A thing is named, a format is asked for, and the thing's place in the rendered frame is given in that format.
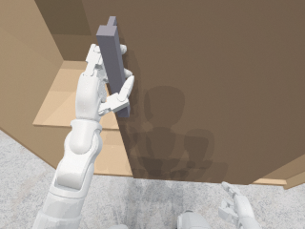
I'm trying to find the robot right forearm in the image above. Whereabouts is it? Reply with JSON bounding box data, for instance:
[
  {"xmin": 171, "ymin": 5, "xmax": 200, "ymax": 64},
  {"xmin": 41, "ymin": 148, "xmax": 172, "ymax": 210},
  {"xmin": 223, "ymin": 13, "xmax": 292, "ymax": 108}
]
[{"xmin": 237, "ymin": 217, "xmax": 262, "ymax": 229}]

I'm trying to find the robot right thigh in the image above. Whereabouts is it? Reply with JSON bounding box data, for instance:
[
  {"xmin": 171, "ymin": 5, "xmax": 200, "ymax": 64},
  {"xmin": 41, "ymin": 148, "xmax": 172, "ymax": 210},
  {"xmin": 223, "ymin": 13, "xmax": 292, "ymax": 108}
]
[{"xmin": 177, "ymin": 212, "xmax": 212, "ymax": 229}]

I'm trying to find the robot right hand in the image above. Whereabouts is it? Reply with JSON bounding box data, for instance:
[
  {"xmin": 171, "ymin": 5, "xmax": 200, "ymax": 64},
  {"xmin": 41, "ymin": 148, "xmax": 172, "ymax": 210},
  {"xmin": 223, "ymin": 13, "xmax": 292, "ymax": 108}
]
[{"xmin": 218, "ymin": 181, "xmax": 255, "ymax": 229}]

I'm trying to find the robot left hand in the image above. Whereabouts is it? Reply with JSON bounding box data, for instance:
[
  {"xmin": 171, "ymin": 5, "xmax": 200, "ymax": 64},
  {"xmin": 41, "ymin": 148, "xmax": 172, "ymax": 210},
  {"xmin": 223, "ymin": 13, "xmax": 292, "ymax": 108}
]
[{"xmin": 75, "ymin": 44, "xmax": 134, "ymax": 123}]

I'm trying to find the robot left forearm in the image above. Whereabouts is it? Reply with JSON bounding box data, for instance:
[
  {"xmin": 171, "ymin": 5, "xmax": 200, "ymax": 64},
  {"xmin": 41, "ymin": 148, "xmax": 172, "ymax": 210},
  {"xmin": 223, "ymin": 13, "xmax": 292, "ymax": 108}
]
[{"xmin": 31, "ymin": 118, "xmax": 103, "ymax": 229}]

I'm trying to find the wardrobe door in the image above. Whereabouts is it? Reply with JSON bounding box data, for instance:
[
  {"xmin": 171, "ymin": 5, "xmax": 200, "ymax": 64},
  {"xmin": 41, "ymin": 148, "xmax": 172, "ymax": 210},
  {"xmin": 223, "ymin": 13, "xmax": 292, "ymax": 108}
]
[
  {"xmin": 262, "ymin": 154, "xmax": 305, "ymax": 180},
  {"xmin": 81, "ymin": 0, "xmax": 305, "ymax": 185}
]

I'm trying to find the handle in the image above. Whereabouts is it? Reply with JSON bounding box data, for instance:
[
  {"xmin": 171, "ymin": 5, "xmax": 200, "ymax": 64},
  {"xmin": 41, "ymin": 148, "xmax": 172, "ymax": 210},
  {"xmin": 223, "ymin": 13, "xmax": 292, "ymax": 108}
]
[{"xmin": 96, "ymin": 16, "xmax": 131, "ymax": 117}]

